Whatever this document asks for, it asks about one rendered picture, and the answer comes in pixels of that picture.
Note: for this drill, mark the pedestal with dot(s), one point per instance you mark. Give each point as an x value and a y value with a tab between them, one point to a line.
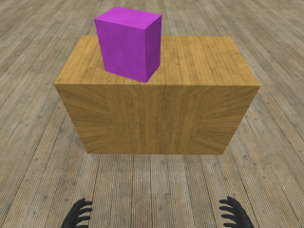
191	105

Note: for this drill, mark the left robot hand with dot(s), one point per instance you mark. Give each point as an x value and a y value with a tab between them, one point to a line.
72	218

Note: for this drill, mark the carton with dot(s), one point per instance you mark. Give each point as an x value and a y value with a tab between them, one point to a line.
130	42

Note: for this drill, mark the right robot hand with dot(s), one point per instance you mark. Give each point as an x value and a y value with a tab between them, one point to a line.
240	217

